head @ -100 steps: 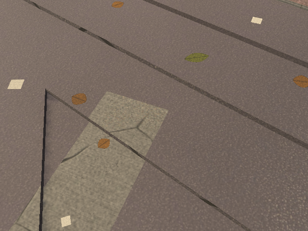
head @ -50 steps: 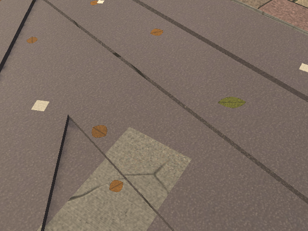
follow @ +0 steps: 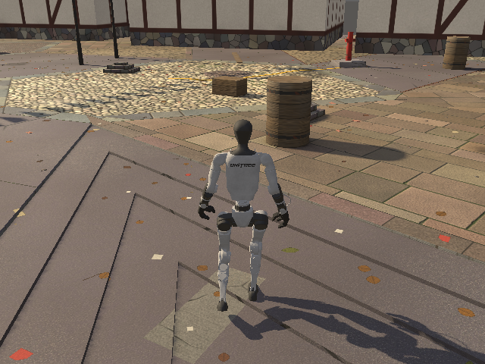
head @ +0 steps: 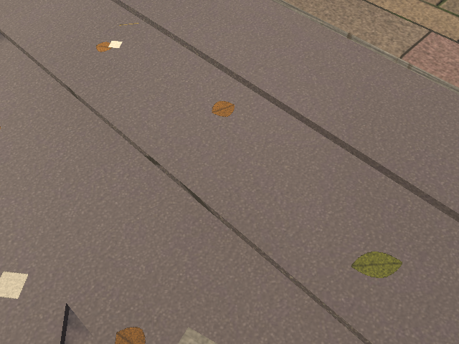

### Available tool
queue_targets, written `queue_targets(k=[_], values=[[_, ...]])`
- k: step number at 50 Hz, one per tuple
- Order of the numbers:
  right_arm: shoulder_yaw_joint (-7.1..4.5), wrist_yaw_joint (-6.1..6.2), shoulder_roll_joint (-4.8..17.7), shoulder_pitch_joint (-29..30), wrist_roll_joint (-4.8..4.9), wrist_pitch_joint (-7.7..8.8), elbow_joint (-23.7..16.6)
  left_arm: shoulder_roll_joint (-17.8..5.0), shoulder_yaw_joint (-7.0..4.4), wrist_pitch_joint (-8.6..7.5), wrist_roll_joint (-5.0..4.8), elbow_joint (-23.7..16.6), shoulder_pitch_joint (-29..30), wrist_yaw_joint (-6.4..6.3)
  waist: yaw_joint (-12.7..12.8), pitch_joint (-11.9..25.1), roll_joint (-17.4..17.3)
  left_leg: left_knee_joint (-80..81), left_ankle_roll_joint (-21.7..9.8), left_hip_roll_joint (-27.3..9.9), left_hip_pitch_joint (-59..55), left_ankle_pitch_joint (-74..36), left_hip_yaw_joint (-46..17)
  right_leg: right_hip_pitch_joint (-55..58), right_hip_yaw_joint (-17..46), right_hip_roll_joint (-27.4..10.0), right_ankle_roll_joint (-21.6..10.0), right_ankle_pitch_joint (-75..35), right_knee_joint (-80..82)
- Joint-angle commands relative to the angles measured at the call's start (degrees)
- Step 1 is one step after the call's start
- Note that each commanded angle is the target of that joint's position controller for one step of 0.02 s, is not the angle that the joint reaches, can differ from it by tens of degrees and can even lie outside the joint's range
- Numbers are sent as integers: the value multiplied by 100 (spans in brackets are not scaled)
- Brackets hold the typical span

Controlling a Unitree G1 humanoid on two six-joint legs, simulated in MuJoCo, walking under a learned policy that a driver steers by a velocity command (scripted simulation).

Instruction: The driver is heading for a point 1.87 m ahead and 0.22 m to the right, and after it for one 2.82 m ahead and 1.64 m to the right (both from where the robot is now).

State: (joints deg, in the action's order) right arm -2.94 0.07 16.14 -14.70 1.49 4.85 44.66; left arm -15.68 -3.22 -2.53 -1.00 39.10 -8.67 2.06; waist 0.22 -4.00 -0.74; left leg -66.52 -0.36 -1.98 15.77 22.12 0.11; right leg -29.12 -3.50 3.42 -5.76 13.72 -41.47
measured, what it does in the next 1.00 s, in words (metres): climbs, turning right: left foot, then right foot 0.04 m higher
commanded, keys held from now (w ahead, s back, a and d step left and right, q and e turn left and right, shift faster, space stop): w+e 0.48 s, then w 0.24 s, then w+q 0.28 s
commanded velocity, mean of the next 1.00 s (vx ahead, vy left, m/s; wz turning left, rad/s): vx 0.50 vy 0.00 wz -0.33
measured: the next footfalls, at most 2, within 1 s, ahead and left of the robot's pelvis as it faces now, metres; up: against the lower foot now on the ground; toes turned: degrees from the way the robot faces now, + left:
left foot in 0.38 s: +0.41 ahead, +0.12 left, +0.00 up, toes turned -17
right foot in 0.82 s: +0.56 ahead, -0.22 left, +0.04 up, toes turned -23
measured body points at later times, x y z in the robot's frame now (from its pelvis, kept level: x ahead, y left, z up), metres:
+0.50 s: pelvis +0.29 +0.04 +0.02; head +0.31 +0.04 +0.47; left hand +0.45 +0.30 -0.09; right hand +0.38 -0.26 -0.06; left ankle +0.38 +0.13 -0.71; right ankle +0.14 -0.06 -0.62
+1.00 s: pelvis +0.51 -0.07 +0.05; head +0.53 -0.09 +0.50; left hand +0.75 +0.11 -0.03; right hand +0.47 -0.35 -0.08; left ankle +0.48 +0.09 -0.61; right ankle +0.52 -0.20 -0.68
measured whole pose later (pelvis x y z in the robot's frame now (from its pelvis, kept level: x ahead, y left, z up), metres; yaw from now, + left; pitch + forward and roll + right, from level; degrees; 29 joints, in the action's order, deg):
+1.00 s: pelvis +0.51 -0.07 +0.05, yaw -17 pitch +2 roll -2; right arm -2.4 -1.2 17.3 -18.1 2.2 2.7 49.3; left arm -12.9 -2.7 -3.7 0.6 37.6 -8.0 0.4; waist -0.9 -1.5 -3.4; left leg -61.1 -0.2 -4.6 23.1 22.6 -2.1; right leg -18.5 -5.5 0.1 -8.0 26.3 -26.6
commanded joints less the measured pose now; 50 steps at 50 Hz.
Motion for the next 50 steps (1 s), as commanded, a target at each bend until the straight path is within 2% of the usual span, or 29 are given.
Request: queue_targets(k=[1,2,4,6,10,13,15,17,18,19,20,21,22,23,24,25,26,28,33,38,40,41,42,43,44,45,46,48,50], values=[[-163,-26,691,520,-94,359,-780,-698,-227,-172,20,-189,-685,-57,166,749,80,-97,-140,-373,2465,-283,-650,2531,3180,-1588,-1147,79,2588],[-189,-26,692,374,-131,290,-736,-603,-189,-176,72,-288,-485,-80,-28,621,230,99,-100,-444,2108,-440,-652,2077,2809,-1402,-1114,-349,2661],[-184,-18,604,312,-198,168,-699,-664,-216,-201,46,-323,-482,-132,-112,589,259,455,72,-403,1889,-635,-490,1732,2403,-1263,-1165,-1099,2845],[-146,-4,495,566,-254,100,-767,-844,-268,-206,14,-268,-664,-217,-69,478,184,886,258,-337,2016,-1060,-378,1571,2099,-1153,-1139,-1346,2945],[16,-43,159,1487,-198,92,-979,-957,-308,-86,-48,-217,-864,-311,256,251,457,2934,489,24,1501,-2299,-182,1102,1618,-738,-793,-593,2949],[-43,-119,385,1751,-91,157,-1043,-1104,-364,-78,-62,-152,-1121,-322,376,365,600,3386,490,143,1124,-2642,-335,1300,1974,-964,-706,-298,2733],[-113,-153,579,1728,-71,208,-1061,-1038,-360,-53,-96,-148,-1165,-330,320,397,641,3716,386,115,1066,-2419,-524,1711,2323,-1101,-591,-133,2369],[-191,-161,710,1446,-59,258,-1020,-1025,-377,-17,-66,-174,-1091,-329,144,420,813,3847,209,108,754,-1892,-507,1888,2623,-1191,-475,-226,1959],[-255,-145,768,1029,-66,283,-909,-920,-350,4,-53,-203,-1025,-320,-85,547,849,4057,76,149,221,-1772,-392,1835,2614,-1045,-360,-385,1589],[-346,-111,950,434,-135,318,-813,-639,-251,-7,-17,-245,-1056,-297,-360,1006,692,4104,-156,-154,-781,-1702,-592,1603,2362,-717,-155,-517,660],[-416,-64,1292,-359,-210,312,-756,-198,-94,-12,122,-358,-1288,-280,-522,1906,-305,4087,-480,-1274,-2253,-1340,-1727,841,1744,-259,84,865,-1106],[-481,-119,1621,-540,-276,242,-593,-210,-61,-61,-141,-549,-1961,-280,-104,2202,-2341,4916,-1340,-2273,-3394,475,-4611,-1153,1234,125,333,2113,-2755],[-353,-136,992,-261,-198,222,-743,-829,-177,-37,-200,-342,-1810,-314,-268,1636,-1294,5161,-1234,-2143,-2972,1412,-4506,-1635,1429,-303,439,1620,-3438],[-260,-96,699,-94,-164,180,-761,-1031,-233,-2,-129,-407,-1217,-302,-393,1099,-737,5106,-1023,-1919,-2416,926,-3470,-1692,1249,-470,477,1109,-3563],[-207,-83,602,89,-210,157,-758,-957,-229,20,-61,-437,-945,-302,-331,822,-315,5145,-938,-1657,-1850,1,-2715,-1481,1173,-648,520,737,-3438],[-171,-74,491,157,-233,143,-665,-861,-228,9,-9,-510,-743,-287,-281,600,-312,5229,-950,-1420,-1493,-628,-2231,-1384,1200,-762,524,496,-3148],[-152,-63,469,144,-269,154,-599,-737,-210,10,-43,-529,-740,-247,-201,508,-479,5341,-925,-1261,-1235,-1024,-1836,-1151,1170,-852,519,373,-2958],[-152,-70,439,30,-224,198,-439,-514,-152,23,-65,-511,-739,-219,-160,472,-529,5528,-1043,-1141,-1108,-1567,-1386,-1027,1050,-821,533,345,-2638],[-215,-72,733,-53,-117,174,-157,-252,8,-7,38,-651,-130,-139,-195,329,-334,5791,-1226,-1177,-1209,-2429,-683,-1134,768,-891,621,-366,-1085],[-206,-83,941,-593,12,-6,158,-122,130,-106,-3,-946,934,-9,-569,-10,-319,5799,-1104,-1173,-1370,-2431,-492,-817,299,-762,549,-684,382],[-227,-92,1103,-728,33,-96,238,-272,85,-147,9,-999,922,27,-437,74,-406,5704,-1104,-1322,-1339,-2708,-600,-243,-18,-463,452,-144,630],[-222,-88,1161,-640,59,-118,250,-390,20,-170,-8,-952,681,25,-190,162,-494,5447,-1005,-1296,-1189,-3170,-541,359,-20,-384,349,-317,913],[-190,-69,1138,-562,73,-112,253,-606,-108,-167,14,-791,127,-16,183,510,-514,4895,-827,-1130,-985,-4062,-358,1383,-64,-218,225,-600,1192],[-39,-88,640,-938,85,-62,211,-1002,-283,-179,123,-628,-331,-30,284,1376,86,3580,-425,-744,94,-4695,-18,3407,467,-503,-119,-846,879],[48,-91,619,-712,36,28,107,-1163,-443,-97,157,-423,-1377,-105,894,2296,279,2015,-49,-398,1278,-3432,187,4946,1684,-1406,-537,2,1231],[113,-152,431,-498,-55,71,-8,-1167,-438,-29,126,-167,-2082,-196,1059,2865,1089,545,-8,-92,2116,413,-159,5711,2901,-2349,-812,200,1672],[20,-189,602,-362,31,75,-17,-1016,-342,-31,204,-211,-1782,-245,918,2505,691,-99,-71,-246,2315,763,-721,5072,2892,-2477,-789,-179,1893],[-77,-148,698,35,117,-39,-76,-596,-221,-114,177,-221,-862,-227,451,1250,439,107,-54,-472,2413,251,-521,3619,1896,-2087,-603,-587,2341],[-93,-65,447,-313,68,-295,74,-208,-142,-211,155,-183,-250,-177,-38,860,857,89,120,-571,1822,-80,-394,2466,1191,-1827,-516,-455,2742]])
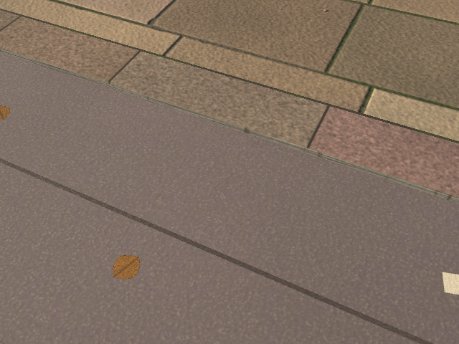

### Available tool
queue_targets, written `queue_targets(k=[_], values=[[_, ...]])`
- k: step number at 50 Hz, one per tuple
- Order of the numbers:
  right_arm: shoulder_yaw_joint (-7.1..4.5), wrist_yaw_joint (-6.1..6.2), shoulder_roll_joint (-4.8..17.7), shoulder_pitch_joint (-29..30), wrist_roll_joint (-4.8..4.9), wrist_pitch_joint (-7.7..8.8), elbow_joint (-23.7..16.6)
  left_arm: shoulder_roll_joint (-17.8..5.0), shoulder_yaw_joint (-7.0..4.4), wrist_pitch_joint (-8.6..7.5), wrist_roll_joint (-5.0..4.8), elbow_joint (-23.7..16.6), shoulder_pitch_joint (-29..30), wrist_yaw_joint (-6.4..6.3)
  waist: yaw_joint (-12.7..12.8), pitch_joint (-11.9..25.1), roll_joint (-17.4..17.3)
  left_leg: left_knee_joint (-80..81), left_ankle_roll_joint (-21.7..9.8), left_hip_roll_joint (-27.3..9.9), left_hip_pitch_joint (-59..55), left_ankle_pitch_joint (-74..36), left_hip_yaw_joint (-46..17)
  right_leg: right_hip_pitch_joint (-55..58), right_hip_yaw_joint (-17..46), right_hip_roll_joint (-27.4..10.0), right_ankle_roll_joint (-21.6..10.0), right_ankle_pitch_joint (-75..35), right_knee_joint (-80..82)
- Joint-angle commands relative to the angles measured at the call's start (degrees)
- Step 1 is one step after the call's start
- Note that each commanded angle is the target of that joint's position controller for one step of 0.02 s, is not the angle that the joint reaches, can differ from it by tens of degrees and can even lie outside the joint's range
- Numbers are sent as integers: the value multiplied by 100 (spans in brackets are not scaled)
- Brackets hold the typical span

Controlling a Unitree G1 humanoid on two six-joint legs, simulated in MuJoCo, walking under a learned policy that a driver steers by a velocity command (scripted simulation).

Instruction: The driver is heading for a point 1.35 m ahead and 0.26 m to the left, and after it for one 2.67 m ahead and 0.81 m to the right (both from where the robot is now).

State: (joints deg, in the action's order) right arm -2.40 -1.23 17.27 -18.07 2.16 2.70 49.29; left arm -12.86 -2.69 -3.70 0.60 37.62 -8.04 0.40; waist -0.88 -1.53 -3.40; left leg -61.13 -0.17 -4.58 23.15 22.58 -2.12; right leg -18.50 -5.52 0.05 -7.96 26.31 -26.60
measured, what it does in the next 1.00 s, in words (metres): walks ahead, turning left: left foot, then right foot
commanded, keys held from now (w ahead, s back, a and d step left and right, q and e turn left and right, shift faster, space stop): w+q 0.60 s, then w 0.04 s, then w+e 0.36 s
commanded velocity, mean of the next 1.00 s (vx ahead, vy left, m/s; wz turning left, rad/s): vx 0.50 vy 0.00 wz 0.31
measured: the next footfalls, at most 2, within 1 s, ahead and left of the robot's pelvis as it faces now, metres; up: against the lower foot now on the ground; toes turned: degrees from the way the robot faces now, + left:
left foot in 0.26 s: +0.17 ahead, +0.15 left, -0.02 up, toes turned +15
right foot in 0.74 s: +0.50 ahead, +0.06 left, -0.01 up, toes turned +23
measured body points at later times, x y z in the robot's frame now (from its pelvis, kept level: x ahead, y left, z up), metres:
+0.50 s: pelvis +0.19 +0.08 +0.00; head +0.20 +0.12 +0.44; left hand +0.40 +0.34 -0.07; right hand +0.19 -0.16 -0.13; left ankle +0.12 +0.14 -0.75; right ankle +0.29 -0.06 -0.65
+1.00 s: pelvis +0.45 +0.14 +0.02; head +0.48 +0.15 +0.47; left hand +0.33 +0.38 -0.11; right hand +0.76 +0.02 -0.05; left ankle +0.53 +0.33 -0.67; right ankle +0.46 +0.04 -0.73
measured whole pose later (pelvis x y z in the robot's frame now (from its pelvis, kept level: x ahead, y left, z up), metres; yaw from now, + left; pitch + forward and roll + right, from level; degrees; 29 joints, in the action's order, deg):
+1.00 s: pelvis +0.45 +0.14 +0.02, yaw +19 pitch +1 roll -1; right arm -1.9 -0.1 14.0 0.0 -0.6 6.0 37.9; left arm -13.3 -3.5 -4.5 -1.2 51.7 -24.7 -0.1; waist 5.9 -2.3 -1.9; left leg -44.7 1.8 -3.6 35.7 8.2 -4.6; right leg -7.7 2.6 5.3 -4.0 11.1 -17.7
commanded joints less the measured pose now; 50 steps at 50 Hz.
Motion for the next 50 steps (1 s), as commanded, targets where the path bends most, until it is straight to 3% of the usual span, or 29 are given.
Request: queue_targets(k=[1,5,9,12,13,14,15,16,17,18,19,21,23,25,27,30,33,35,36,37,38,39,40,41,42,43,46,48,50], values=[[-132,73,204,-140,-26,-198,-346,-477,-210,-130,-8,-28,-97,-7,-105,479,1177,-507,212,-279,874,-347,-95,998,1098,-1443,-288,-1602,1466],[-221,61,319,-213,-90,-458,-437,-789,-308,-203,94,13,503,-64,-644,362,1247,-114,391,-346,335,-1084,90,461,234,-1386,-105,-1425,1710],[-280,9,419,-136,-59,-576,-417,-1063,-399,-141,-9,108,770,-77,-817,269,1111,943,237,-403,-596,-852,445,397,-299,-1414,100,-858,1384],[-331,-30,409,-422,-45,-627,-297,-1024,-410,-5,-118,274,758,-26,-889,-42,791,1913,-118,-499,-695,-88,647,759,-435,-1583,133,-635,380],[-409,-68,451,-1216,-66,-584,21,-842,-355,79,-114,304,891,-42,-1198,69,309,2675,-278,-265,-1395,-381,898,582,-692,-1327,215,-1049,-1043],[-521,-83,666,-1965,-136,-521,379,-591,-257,127,-45,252,959,-27,-1463,-67,-973,2940,-439,105,-1975,-695,1038,-206,-732,-825,396,-219,-3515],[-485,-129,863,-1689,-260,-383,379,-193,-182,114,-98,-36,678,29,-745,-583,-2497,2855,-863,-163,-1996,-1044,-508,-2216,-565,-86,628,1431,-6229],[-199,-263,504,-1242,-110,-174,42,36,-56,-8,-152,-215,476,93,-192,-333,-2427,3562,-959,-381,-1745,-1455,-1841,-2963,217,-91,596,1651,-7100],[-219,-343,669,-950,-162,-32,-209,-232,-75,-143,-439,-595,723,172,-16,-75,-1796,5018,-1461,-1338,-1911,756,-4047,-3648,512,10,563,869,-6884],[-204,-334,697,-475,-171,48,-356,-520,-91,-175,-410,-581,1412,172,-115,-288,-140,5379,-1315,-1639,-1559,1655,-4053,-3748,765,-413,453,107,-6177],[-209,-250,833,-223,-211,121,-393,-558,-81,-169,-339,-635,1417,131,66,-345,-64,5128,-1387,-1698,-1246,1035,-3957,-3427,886,-534,534,-460,-5670],[-169,-15,717,-72,-233,201,-391,-690,-146,-126,-122,-546,1273,76,179,-47,-7,4876,-1206,-1242,-1412,122,-2884,-2900,945,-554,670,-794,-4883],[-107,189,403,-465,-224,248,-306,-652,-170,-86,-109,-558,1704,61,-66,36,45,4903,-1014,-843,-1716,-1075,-1947,-2768,652,-357,755,-1341,-4042],[-77,316,182,-910,-182,227,-201,-263,-73,-97,-107,-691,2163,105,-264,84,156,4971,-916,-593,-1971,-1631,-1451,-2598,421,-126,833,-1789,-2875],[-116,393,200,-1079,-174,162,-186,-55,-32,-127,-163,-756,2411,191,-326,117,9,5081,-895,-528,-2196,-1744,-1269,-2368,284,67,897,-2070,-1982],[-207,406,276,-1000,-128,111,-220,-205,-108,-165,-217,-782,2487,251,-258,113,-296,5056,-925,-649,-2461,-1834,-1266,-2092,286,81,917,-2139,-1275],[-300,323,420,-455,-175,122,-272,-547,-264,-124,-220,-596,1702,188,248,471,-706,4639,-698,-679,-2479,-3416,-926,-806,165,93,733,-2073,-986],[-371,245,510,47,-238,122,-330,-985,-488,12,-228,-46,-91,8,1073,1105,-835,3182,-391,-377,-2200,-5119,-509,1041,1,252,443,-1874,-831],[-356,234,389,350,-304,146,-436,-1114,-544,80,-193,386,-1234,-52,1563,1438,-247,1550,-205,-24,-1105,-4166,-473,2584,349,-89,301,-1927,-810],[-91,194,-595,515,-418,184,-624,-1020,-408,55,-33,764,-1677,6,1292,1284,1555,-829,-90,837,493,813,-477,3220,1504,-660,82,-1613,-804],[-62,106,-726,-890,-14,357,-669,-1087,-331,-48,73,577,-942,115,208,1275,2936,-1937,-242,1309,2024,1271,-989,3250,5111,-1740,-1210,-363,1142],[-172,58,-28,-492,105,445,-675,-784,-299,-132,-78,438,-316,135,141,409,2048,-2224,-299,729,2479,620,-685,2499,5286,-1991,-1499,492,1677],[-193,53,250,210,28,474,-831,-486,-233,-195,-151,408,-160,133,216,51,1043,-1967,-370,395,2268,9,-588,1774,4492,-1808,-1336,260,1647],[-179,94,228,464,-102,475,-880,-595,-234,-232,-117,430,-105,171,74,14,229,-1554,-349,181,1877,-254,-538,1250,3963,-1529,-1108,-228,1626],[-186,138,232,559,-217,468,-952,-694,-249,-261,-88,473,-60,172,-37,52,161,-1117,-269,45,1619,-427,-530,962,3575,-1306,-987,-684,1648],[-181,144,231,647,-243,438,-1010,-670,-213,-274,-72,518,-121,126,-93,66,259,-746,-209,-60,1405,-510,-514,790,3268,-1175,-897,-1101,1724],[-67,168,39,1294,-339,372,-1306,-849,-232,-296,-175,745,-599,-33,24,55,451,609,97,-40,1202,-836,-213,574,2429,-933,-831,-2456,1756],[35,123,-153,1752,-311,369,-1426,-1001,-277,-245,-204,794,-817,-105,197,64,471,1708,239,160,712,-1556,-49,340,1974,-684,-666,-2594,1712],[54,75,-162,2138,-231,367,-1509,-1099,-302,-173,-219,840,-1136,-131,401,76,582,2460,374,402,298,-2124,5,293,1897,-621,-556,-2464,1595]])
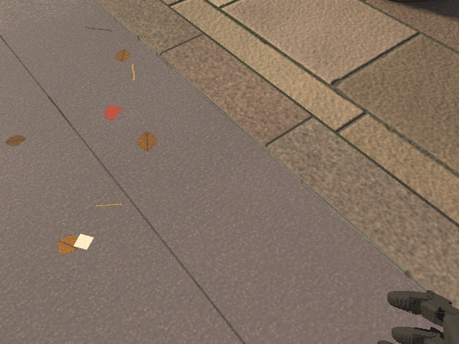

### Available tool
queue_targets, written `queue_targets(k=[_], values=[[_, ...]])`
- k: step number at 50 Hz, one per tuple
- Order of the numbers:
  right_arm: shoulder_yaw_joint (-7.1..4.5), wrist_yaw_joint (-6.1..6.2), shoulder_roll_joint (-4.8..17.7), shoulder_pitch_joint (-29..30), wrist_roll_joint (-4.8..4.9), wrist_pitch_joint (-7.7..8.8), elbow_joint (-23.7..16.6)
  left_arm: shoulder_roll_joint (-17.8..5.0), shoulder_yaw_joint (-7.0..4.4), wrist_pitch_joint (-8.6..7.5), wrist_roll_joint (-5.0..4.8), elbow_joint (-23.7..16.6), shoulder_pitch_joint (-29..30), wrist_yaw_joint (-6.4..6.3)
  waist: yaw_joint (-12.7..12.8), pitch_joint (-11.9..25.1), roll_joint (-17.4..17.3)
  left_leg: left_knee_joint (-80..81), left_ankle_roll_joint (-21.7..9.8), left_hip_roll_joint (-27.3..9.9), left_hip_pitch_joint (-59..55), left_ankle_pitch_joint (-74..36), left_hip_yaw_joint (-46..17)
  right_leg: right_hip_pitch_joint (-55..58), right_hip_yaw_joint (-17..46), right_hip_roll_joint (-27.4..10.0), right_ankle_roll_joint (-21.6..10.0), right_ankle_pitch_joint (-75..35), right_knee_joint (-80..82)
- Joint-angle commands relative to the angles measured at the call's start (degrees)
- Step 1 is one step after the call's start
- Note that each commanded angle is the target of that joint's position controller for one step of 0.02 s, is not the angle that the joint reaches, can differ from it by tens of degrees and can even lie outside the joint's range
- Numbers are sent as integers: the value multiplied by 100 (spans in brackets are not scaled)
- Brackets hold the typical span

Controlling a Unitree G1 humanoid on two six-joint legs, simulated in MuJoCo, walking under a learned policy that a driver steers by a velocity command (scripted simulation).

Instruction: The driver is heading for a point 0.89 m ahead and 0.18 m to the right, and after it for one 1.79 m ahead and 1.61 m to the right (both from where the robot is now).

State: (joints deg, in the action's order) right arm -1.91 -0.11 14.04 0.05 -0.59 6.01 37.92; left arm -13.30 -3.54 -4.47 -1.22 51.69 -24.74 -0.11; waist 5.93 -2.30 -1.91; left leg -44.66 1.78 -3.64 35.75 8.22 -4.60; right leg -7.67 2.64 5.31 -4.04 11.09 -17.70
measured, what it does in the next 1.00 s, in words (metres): climbs, turning right: left foot, then right foot 0.03 m higher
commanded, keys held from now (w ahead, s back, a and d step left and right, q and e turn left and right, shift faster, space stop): w+e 0.70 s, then w+q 0.30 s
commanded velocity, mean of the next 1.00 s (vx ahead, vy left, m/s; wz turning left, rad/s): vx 0.50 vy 0.00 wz -0.38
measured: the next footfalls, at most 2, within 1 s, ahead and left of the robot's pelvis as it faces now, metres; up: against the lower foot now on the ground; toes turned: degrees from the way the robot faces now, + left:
left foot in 0.16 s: +0.26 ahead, +0.14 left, +0.00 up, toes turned -10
right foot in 0.64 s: +0.45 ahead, -0.21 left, +0.03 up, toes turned -27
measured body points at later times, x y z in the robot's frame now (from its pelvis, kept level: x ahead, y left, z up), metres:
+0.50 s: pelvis +0.26 +0.01 +0.00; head +0.29 +0.00 +0.45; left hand +0.53 +0.19 -0.09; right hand +0.19 -0.26 -0.13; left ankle +0.22 +0.14 -0.75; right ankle +0.35 -0.17 -0.66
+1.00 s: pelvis +0.50 -0.14 +0.03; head +0.51 -0.15 +0.48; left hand +0.68 +0.08 -0.08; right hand +0.54 -0.44 -0.07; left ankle +0.74 -0.05 -0.64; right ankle +0.42 -0.19 -0.71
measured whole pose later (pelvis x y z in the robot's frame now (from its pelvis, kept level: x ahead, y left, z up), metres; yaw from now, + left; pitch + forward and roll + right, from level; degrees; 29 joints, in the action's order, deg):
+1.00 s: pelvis +0.50 -0.14 +0.03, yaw -24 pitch +1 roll -1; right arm -2.9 -0.7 16.4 -9.0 0.9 3.3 43.3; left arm -14.8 -2.4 -5.1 0.7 43.5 -17.7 0.6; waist 2.5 -0.2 -2.5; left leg -46.4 1.5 -6.6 42.3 -3.6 -2.6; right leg -2.7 -4.3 3.8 -3.8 12.2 -13.6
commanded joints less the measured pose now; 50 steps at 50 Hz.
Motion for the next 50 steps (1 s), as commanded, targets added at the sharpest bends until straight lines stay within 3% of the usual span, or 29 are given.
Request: queue_targets(k=[1,3,5,7,8,9,10,11,12,13,15,16,19,23,27,28,30,31,32,33,34,35,36,37,38,39,43,47,50], values=[[-17,-51,227,456,88,34,-413,-1076,-224,-60,-49,-539,369,-78,-207,153,483,1045,214,368,-1073,-848,217,-715,1177,-1210,-913,-842,628],[-81,-72,384,627,141,44,-493,-1015,-210,13,-66,-526,160,-74,-151,148,579,1457,193,430,-1203,-874,121,-431,1445,-1335,-818,-614,366],[-172,-75,559,534,159,88,-494,-1037,-226,84,-71,-537,129,-101,-274,185,718,1822,61,445,-1546,-631,73,-229,1706,-1410,-692,-490,11],[-328,-16,813,-291,117,128,-289,-914,-197,114,-29,-626,259,-115,-741,562,760,2157,-250,310,-2775,-408,76,-441,1580,-1060,-422,-946,-908],[-432,44,1138,-1294,23,139,-154,-625,-94,87,60,-813,473,-101,-1234,1324,401,1954,-625,-574,-4211,-304,-686,-1188,1230,-764,-203,-423,-2420],[-539,56,1594,-1862,-56,46,2,-133,56,18,-47,-1011,-163,-110,-1052,2156,-1251,2267,-1519,-1971,-5957,392,-2918,-3011,449,-115,148,1858,-4165],[-464,0,1145,-1960,-8,15,81,-591,-18,32,-167,-957,-261,-131,-1078,2034,-1282,2631,-1729,-2149,-5826,1756,-3944,-3830,520,-495,217,2226,-5260],[-351,-3,726,-1694,26,15,48,-911,-123,74,-171,-980,199,-134,-1120,1243,-687,2776,-1509,-1875,-5142,1890,-3175,-4064,576,-699,238,1700,-5663],[-289,-11,567,-1368,24,9,53,-906,-142,109,-106,-1041,517,-132,-999,781,-333,2890,-1337,-1601,-4418,1278,-2364,-3928,448,-873,282,1242,-5670],[-243,-24,423,-1115,-5,-3,90,-833,-152,126,-40,-1109,708,-118,-863,461,-311,3059,-1269,-1352,-3859,719,-1812,-3801,417,-993,317,944,-5502],[-227,-33,338,-963,-50,12,194,-610,-141,208,-48,-1186,732,-50,-643,226,-495,3336,-1160,-1085,-3167,55,-1027,-3444,355,-1194,346,666,-5385],[-249,-43,367,-1011,-38,24,268,-473,-107,258,-46,-1206,714,-26,-608,236,-513,3392,-1204,-1080,-3067,-240,-814,-3449,265,-1205,373,640,-5602],[-321,-27,574,-1120,4,52,414,-454,-73,354,-13,-1441,1017,10,-562,86,-219,3530,-1320,-1243,-2989,-875,-306,-3875,363,-1313,484,365,-5464],[-391,35,916,-1384,20,-58,561,-296,101,331,13,-1813,1907,135,-840,-48,-88,3635,-1213,-1162,-3104,-1156,482,-3903,-11,-1326,480,-134,-4236],[-423,71,1166,-1780,101,-145,731,-331,148,274,-7,-2119,2546,274,-1013,-107,-139,3504,-1063,-1300,-3617,-1779,962,-3739,-472,-1169,250,-45,-3473],[-423,65,1204,-1787,123,-176,747,-382,128,271,-21,-2163,2575,304,-962,-104,-190,3374,-987,-1284,-3655,-2238,1122,-3479,-629,-1056,163,74,-3209],[-456,85,1395,-1810,143,-224,757,-611,3,289,-1,-2170,2300,313,-659,275,-524,2574,-851,-1229,-3719,-4621,1432,-2407,-1080,-513,-70,503,-2864],[-462,117,1463,-1768,172,-251,755,-795,-118,308,-9,-2040,1690,307,-245,634,-588,1698,-735,-1146,-3639,-5587,1620,-1471,-1241,-191,-254,371,-2463],[-426,153,1400,-1785,178,-229,692,-1220,-348,344,-26,-1774,660,237,260,1123,-472,407,-530,-914,-2941,-5280,1715,163,-1046,31,-499,19,-1969],[-275,159,948,-1812,20,-152,344,-1990,-582,393,-33,-1637,-56,98,376,1623,794,-1865,-121,-361,-651,-1779,1719,2190,1504,-1330,-1226,577,-1383],[-133,77,666,-1749,-30,56,136,-2194,-549,338,22,-1840,158,73,55,2653,1567,-3298,-17,578,549,2172,386,2812,4770,-2438,-2042,1496,-92],[-276,-40,1117,-1255,175,193,85,-1683,-371,233,86,-1859,375,113,211,2179,877,-3708,-97,273,1191,1797,-272,2437,4354,-2402,-1753,1790,124],[-224,-76,983,-1212,281,237,95,-1264,-255,182,88,-1736,467,115,45,1443,696,-3486,-218,-11,1300,1444,-53,1647,3396,-2291,-1551,1612,119],[-200,-32,878,-1254,206,227,155,-1046,-181,134,59,-1698,806,129,-253,942,262,-2980,-234,-291,1000,1106,55,752,2684,-2058,-1322,1083,150],[-250,-1,911,-1398,130,140,243,-808,-92,76,109,-1693,1125,148,-503,706,435,-2648,-224,-511,526,891,41,60,2091,-1858,-1181,375,217],[-259,-4,896,-1584,144,28,328,-692,-48,35,154,-1713,1335,160,-691,589,612,-2601,-226,-585,166,748,37,-386,1703,-1702,-1138,79,400],[-194,44,639,-1355,101,-232,341,-813,-76,-137,171,-1446,1208,123,-695,300,448,-1802,-30,-571,223,4,163,-698,636,-1603,-1137,-881,887],[-165,-31,553,-811,145,-208,240,-945,-96,-167,199,-1238,988,45,-445,114,403,-486,4,-373,438,-1260,139,-216,-85,-1541,-860,-1146,1044],[-106,-125,432,-375,178,-197,98,-1070,-125,-140,177,-1084,804,18,-216,-84,455,296,-52,-223,424,-1599,278,166,-355,-1716,-758,-1054,1146]])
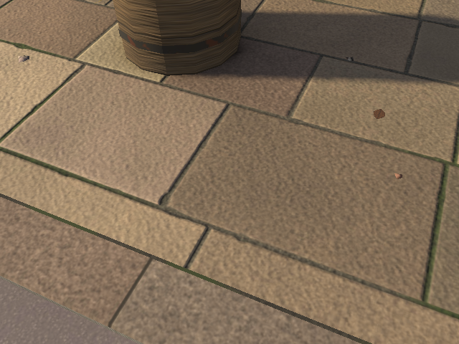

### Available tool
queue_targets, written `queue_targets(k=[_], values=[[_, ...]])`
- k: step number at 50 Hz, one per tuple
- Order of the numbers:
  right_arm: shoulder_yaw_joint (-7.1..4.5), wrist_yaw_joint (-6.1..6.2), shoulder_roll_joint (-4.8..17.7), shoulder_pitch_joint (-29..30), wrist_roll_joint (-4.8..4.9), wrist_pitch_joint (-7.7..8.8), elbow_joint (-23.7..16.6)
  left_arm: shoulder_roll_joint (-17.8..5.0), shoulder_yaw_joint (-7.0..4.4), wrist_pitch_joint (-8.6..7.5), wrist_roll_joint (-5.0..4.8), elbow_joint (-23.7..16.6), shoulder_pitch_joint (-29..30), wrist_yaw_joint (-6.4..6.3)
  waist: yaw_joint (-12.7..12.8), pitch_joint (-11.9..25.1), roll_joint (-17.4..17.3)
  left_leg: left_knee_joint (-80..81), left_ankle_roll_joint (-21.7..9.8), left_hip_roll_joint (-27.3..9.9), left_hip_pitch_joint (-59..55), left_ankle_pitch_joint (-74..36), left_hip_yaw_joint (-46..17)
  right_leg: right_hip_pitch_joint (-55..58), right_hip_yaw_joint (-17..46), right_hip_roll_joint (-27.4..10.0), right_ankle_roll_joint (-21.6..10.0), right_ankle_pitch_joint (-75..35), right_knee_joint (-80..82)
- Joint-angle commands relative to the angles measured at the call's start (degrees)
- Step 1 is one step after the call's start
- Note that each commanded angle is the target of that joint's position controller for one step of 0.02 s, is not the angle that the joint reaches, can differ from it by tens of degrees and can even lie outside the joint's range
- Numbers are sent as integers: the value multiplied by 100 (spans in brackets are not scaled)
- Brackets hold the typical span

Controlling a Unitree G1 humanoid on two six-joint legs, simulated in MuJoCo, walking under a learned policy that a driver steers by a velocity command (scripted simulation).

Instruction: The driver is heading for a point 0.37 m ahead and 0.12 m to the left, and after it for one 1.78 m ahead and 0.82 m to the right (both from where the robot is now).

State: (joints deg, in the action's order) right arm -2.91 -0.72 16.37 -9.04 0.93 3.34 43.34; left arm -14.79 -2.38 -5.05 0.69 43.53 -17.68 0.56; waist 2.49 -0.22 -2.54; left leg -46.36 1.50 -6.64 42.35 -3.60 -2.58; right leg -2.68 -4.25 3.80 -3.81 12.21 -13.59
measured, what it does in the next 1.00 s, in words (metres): climbs: left foot, then right foot 0.04 m higher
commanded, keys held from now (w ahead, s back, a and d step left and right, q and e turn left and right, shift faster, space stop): w+q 0.20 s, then w+e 0.48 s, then e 0.32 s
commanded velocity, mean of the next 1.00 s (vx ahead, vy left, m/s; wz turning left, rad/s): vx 0.43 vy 0.00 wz -0.17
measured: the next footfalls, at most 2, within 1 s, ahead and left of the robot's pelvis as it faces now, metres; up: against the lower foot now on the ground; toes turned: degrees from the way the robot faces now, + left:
left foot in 0.20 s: +0.29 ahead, +0.15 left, +0.00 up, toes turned +9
right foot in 0.72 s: +0.62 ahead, -0.03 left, +0.04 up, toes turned -4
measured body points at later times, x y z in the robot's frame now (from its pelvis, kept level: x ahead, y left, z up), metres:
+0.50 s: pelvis +0.30 +0.08 +0.00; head +0.32 +0.08 +0.45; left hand +0.40 +0.35 -0.12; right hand +0.39 -0.18 -0.12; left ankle +0.25 +0.15 -0.75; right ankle +0.42 -0.09 -0.63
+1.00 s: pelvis +0.54 +0.04 +0.03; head +0.59 +0.02 +0.47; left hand +0.72 +0.31 -0.07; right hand +0.70 -0.25 -0.06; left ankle +0.65 +0.21 -0.64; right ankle +0.58 -0.03 -0.71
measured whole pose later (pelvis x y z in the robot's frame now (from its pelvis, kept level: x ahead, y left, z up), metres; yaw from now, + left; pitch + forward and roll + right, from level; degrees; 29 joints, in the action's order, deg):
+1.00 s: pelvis +0.54 +0.04 +0.03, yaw -11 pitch +3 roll +1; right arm -1.7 1.8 16.7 -3.3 -1.0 2.3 36.9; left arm -17.1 -3.9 -0.8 -0.4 37.8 -13.4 -0.6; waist 1.7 -2.8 -1.2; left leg -56.5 4.9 -2.5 38.3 18.5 -5.5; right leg -20.6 4.7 6.5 -5.1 7.4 -25.4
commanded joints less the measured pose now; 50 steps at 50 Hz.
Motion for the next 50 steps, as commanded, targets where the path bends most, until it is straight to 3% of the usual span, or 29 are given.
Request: queue_targets(k=[1,5,7,8,9,10,11,12,13,14,15,17,19,21,24,27,31,34,35,36,37,38,39,41,42,43,45,47,50], values=[[2,-101,197,648,31,71,-507,-937,-252,-62,-27,-206,28,-50,187,-369,497,649,-67,94,-132,-386,76,-102,284,-1649,-768,-1205,712],[25,-284,209,944,8,63,-783,-1019,-299,101,-102,-22,-108,-86,253,-479,474,1112,-323,198,139,337,244,856,101,-1943,-616,-2026,275],[-32,-334,340,756,-12,51,-863,-1185,-345,188,-129,-37,25,-147,63,-214,670,1207,-518,493,-413,982,580,1052,-108,-1928,-447,-3910,-373],[-104,-335,477,428,-23,23,-836,-1271,-369,237,-127,-54,61,-182,-127,68,783,1154,-628,722,-918,1293,776,1098,-201,-1900,-370,-5067,-952],[-228,-316,688,-313,-26,6,-681,-1299,-366,297,-135,-76,154,-223,-551,480,777,1351,-789,961,-1869,1246,890,912,-370,-1762,-235,-5707,-1958],[-391,-239,998,-1133,4,-1,-506,-1201,-318,286,-138,-105,119,-256,-968,923,587,1675,-1008,975,-3349,793,604,71,-505,-1515,-9,-5051,-3262],[-511,-128,1559,-1644,-33,-12,-436,-576,-109,149,37,-260,-503,-188,-751,1625,-722,1566,-1797,-566,-5751,502,-1840,-2316,-482,-858,304,-1318,-5391],[-418,-133,1357,-1800,-21,19,-440,-393,32,-39,-18,-129,-706,-70,-736,2497,-982,2517,-2542,-1571,-6711,1135,-4391,-3654,557,-69,425,2082,-6774],[-323,-116,1002,-1730,-78,13,-457,-903,-119,-147,-285,-195,-57,15,-1058,2042,-309,2675,-2197,-1419,-6399,1538,-3656,-4192,1066,-463,314,1764,-7153],[-264,-90,851,-1373,-90,14,-483,-891,-96,-195,-382,-373,435,34,-973,1247,-65,2714,-1929,-1254,-5494,1369,-2716,-4371,904,-739,221,1323,-6937],[-195,-81,696,-1000,-111,26,-495,-819,-84,-195,-295,-378,623,0,-740,738,309,2885,-1739,-1027,-4581,1077,-2101,-4197,845,-994,205,926,-6473],[-87,-79,415,-641,-214,90,-513,-789,-140,-22,-257,-231,267,-5,-346,338,-123,3320,-1638,-696,-3533,705,-1380,-3607,861,-1205,269,467,-6276],[-89,-97,442,-600,-204,168,-378,-583,-125,173,-282,-66,-87,-41,-171,172,-245,3524,-1654,-680,-3181,257,-878,-3756,852,-1150,391,451,-6771],[-96,-89,439,-582,-194,201,-261,-465,-105,284,-270,-147,95,-105,-147,-123,-124,3603,-1460,-566,-2948,112,-254,-4234,1036,-1138,481,189,-6625],[-90,18,478,-688,-243,175,-163,-297,-31,263,-130,-412,697,-135,-303,-178,-82,3704,-1274,-363,-3057,-390,378,-4473,820,-1058,570,-528,-5567],[-112,77,618,-854,-214,170,-55,-157,37,187,-149,-573,1145,-21,-519,-139,-11,3762,-1130,-478,-3656,-1039,639,-4453,510,-989,490,-1082,-4424],[-127,162,727,-1106,-133,-18,110,-18,91,115,-184,-909,1722,187,-691,-240,-76,3524,-1032,-816,-4696,-2214,849,-4534,1,-766,224,-685,-3407],[-173,262,973,-783,-104,-132,19,-381,-96,157,-170,-938,1051,273,-126,358,-600,2282,-848,-842,-4946,-5301,1169,-3244,-414,-177,-154,114,-3165],[-196,311,1061,-541,-74,-182,-37,-650,-227,168,-159,-767,206,272,372,700,-605,1230,-719,-708,-4741,-5759,1254,-2235,-397,44,-317,-83,-2714],[-176,366,1041,-428,-26,-150,-147,-1129,-430,169,-122,-592,-669,211,834,1125,-226,-170,-446,-371,-3863,-4556,1251,-633,203,-20,-534,-1062,-1927],[70,265,206,-1087,-275,-14,-486,-1884,-591,180,-59,-606,-817,96,230,1920,1603,-2726,45,812,-1294,1280,1041,1714,3279,-1830,-1661,-2201,-1712],[64,110,503,-947,-289,204,-370,-1608,-509,169,53,-860,-638,24,407,2958,1475,-4058,43,1327,-637,3553,-380,2195,5218,-2399,-2230,-2839,-1008],[-43,-3,759,-597,-62,287,-455,-1307,-406,167,73,-937,-266,10,389,2317,987,-4278,-34,945,-249,3301,-690,1679,4201,-2258,-1929,-3069,-1100],[-6,62,595,-210,-97,283,-626,-891,-316,178,-184,-932,212,5,-17,885,58,-3392,-71,513,-104,2927,-319,80,2849,-1656,-1420,-2937,-949],[-49,111,663,-216,-130,195,-680,-760,-275,192,-183,-980,435,-6,-238,619,128,-3067,-53,359,-473,2832,-295,-618,2501,-1468,-1333,-2897,-754],[-75,136,689,-235,-125,96,-717,-733,-268,209,-133,-1038,590,-11,-373,453,251,-2887,-16,358,-735,2778,-253,-1094,2355,-1324,-1297,-2889,-591],[7,202,397,-363,-159,-42,-709,-820,-310,243,-103,-1051,774,-51,-532,380,388,-1862,194,385,-993,2740,-48,-1547,1929,-1091,-1269,-3511,-520],[29,268,337,-328,-219,-101,-686,-1023,-377,275,-51,-1028,677,-112,-485,681,464,-1398,362,526,-1121,2419,12,-1538,1812,-1082,-1272,-4223,-673],[22,292,362,-63,-187,-185,-727,-1094,-406,450,-155,-1021,686,-213,-386,963,688,-647,472,648,-1328,1728,-54,-1515,1813,-919,-1037,-3334,-832]])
